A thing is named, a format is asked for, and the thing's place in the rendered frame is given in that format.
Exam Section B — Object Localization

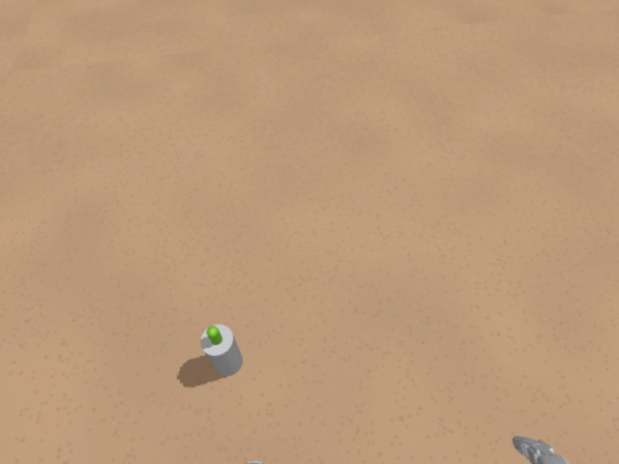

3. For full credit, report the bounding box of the bottle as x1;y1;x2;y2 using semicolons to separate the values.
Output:
200;324;243;376

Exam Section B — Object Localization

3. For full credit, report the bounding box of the right robot hand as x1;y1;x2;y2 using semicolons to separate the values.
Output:
513;436;569;464

